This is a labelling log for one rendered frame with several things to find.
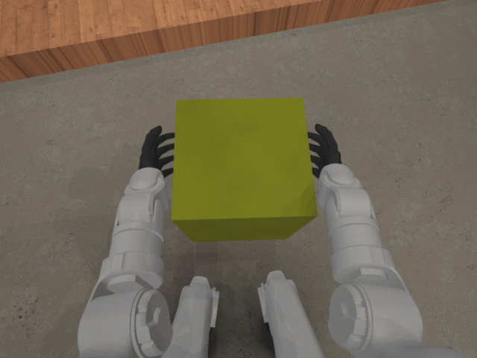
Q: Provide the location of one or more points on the left robot shin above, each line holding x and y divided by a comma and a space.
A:
196, 279

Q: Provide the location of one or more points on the robot right hand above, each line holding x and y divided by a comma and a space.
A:
327, 151

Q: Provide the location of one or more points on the carton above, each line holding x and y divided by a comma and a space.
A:
242, 169

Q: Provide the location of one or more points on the robot right upper arm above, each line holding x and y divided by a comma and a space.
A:
374, 321

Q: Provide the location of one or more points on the robot left upper arm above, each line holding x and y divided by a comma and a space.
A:
131, 324

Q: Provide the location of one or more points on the right robot forearm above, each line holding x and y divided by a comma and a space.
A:
357, 250

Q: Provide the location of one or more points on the robot left thigh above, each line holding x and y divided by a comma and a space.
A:
196, 314

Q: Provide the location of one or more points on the robot left hand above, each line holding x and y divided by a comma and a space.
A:
151, 153

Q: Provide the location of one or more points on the left robot forearm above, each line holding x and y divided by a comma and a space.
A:
134, 260

